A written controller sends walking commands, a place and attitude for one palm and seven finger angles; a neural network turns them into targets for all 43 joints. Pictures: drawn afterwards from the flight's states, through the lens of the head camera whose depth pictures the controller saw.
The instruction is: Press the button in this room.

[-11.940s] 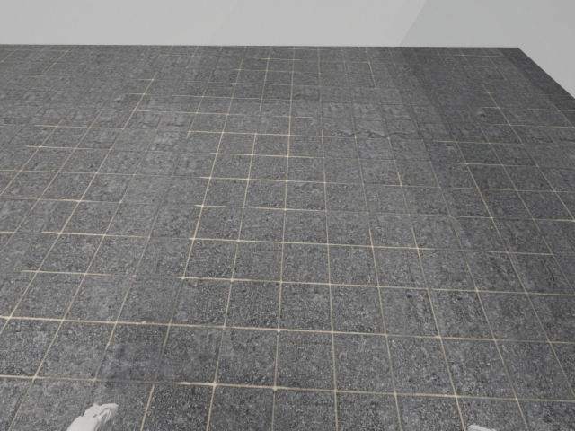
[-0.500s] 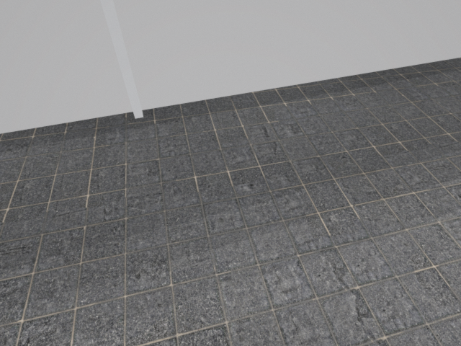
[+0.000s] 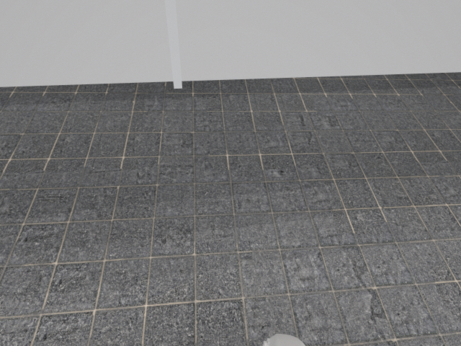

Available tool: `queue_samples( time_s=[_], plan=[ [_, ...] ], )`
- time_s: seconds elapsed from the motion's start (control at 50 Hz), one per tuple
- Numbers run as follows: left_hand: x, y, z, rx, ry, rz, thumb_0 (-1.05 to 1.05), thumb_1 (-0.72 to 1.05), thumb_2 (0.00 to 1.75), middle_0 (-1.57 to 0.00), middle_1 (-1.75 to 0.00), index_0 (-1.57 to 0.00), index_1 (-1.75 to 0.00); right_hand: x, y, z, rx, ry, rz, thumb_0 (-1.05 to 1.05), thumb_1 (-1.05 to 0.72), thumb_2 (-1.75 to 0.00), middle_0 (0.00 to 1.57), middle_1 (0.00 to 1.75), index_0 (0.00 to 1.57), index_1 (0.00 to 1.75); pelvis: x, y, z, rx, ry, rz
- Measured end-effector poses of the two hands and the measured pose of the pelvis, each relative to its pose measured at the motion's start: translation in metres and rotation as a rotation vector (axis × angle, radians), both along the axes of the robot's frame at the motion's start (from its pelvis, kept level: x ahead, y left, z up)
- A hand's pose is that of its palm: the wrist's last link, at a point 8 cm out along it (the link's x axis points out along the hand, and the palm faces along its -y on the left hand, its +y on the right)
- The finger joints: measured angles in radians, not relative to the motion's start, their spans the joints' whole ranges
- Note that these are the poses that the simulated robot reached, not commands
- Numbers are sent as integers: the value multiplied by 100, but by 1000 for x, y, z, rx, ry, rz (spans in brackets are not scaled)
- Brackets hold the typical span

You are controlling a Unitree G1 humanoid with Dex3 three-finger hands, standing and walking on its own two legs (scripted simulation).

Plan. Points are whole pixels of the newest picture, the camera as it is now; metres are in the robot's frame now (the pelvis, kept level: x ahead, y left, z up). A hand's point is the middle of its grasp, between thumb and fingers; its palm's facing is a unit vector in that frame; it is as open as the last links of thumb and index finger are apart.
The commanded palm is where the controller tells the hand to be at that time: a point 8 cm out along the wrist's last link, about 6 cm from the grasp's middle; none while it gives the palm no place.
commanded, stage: turn or walk to find it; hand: left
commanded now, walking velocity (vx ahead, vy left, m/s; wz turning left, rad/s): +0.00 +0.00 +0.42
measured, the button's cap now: out of the picture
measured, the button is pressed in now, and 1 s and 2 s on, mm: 0 0 0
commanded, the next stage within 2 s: none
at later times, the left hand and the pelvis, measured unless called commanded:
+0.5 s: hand out of the picture +0.01 +0.13 -0.14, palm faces +0.23 -0.93 -0.27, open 7.4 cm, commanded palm none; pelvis -0.04 -0.07 +0.00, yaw +13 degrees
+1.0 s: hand out of the picture -0.17 +0.17 -0.19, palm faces +0.49 -0.84 -0.22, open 7.4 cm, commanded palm none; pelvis -0.09 -0.02 +0.00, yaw +25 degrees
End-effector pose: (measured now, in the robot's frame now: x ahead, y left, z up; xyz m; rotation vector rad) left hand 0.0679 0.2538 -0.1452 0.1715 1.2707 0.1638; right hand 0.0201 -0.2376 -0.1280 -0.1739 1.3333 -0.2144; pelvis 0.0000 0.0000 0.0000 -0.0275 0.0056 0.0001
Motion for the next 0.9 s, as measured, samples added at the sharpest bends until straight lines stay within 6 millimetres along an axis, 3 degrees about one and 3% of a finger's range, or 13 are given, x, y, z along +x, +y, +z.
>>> queue_samples(
  time_s=[0.16,0.26,0.32,0.38,0.48,0.62,0.74,0.84,0.9],
  plan=[
    [15,-7,16,28,-94,16,0,91,90,-20,-30,-20,-30,-4,2,-7,44,-6,26,0,-90,-90,21,30,21,30,-9,-8,2,22,-1,52],
    [17,-30,24,37,-147,24,0,91,90,-20,-30,-20,-30,-10,-18,-18,65,2,49,0,-90,-90,21,30,21,30,-20,-25,-2,34,-4,95],
    [8,-46,26,51,-180,43,0,91,90,-20,-30,-20,-30,-10,-36,-29,80,7,70,0,-90,-90,21,30,21,30,-26,-42,-8,52,-2,122],
    [-15,-62,30,65,-179,75,0,90,90,-20,-30,-20,-30,-5,-54,-34,85,11,98,0,-90,-90,20,30,21,30,-33,-55,-8,47,-17,161],
    [-70,-77,35,71,-105,170,0,90,90,-20,-30,-20,-30,12,-77,-25,70,5,163,0,-91,-90,20,30,20,30,-39,-68,1,72,-20,210],
    [-136,-88,28,58,-14,294,0,90,90,-20,-30,-20,-30,28,-86,-19,33,38,265,0,-91,-90,20,30,20,30,-45,-74,3,66,-7,290],
    [-194,-89,16,25,63,388,0,90,90,-20,-30,-20,-30,56,-59,-15,15,16,376,1,-91,-90,20,30,20,30,-56,-64,0,54,0,346],
    [-244,-77,-3,-13,122,461,0,90,90,-20,-30,-20,-30,86,-11,-7,12,-93,476,1,-91,-90,20,30,20,30,-73,-46,-9,31,-3,393],
    [-266,-64,-16,-29,148,497,0,90,90,-20,-30,-20,-30,94,18,-1,17,-163,522,0,-91,-90,20,30,20,30,-82,-35,-14,35,-11,410]
  ],
)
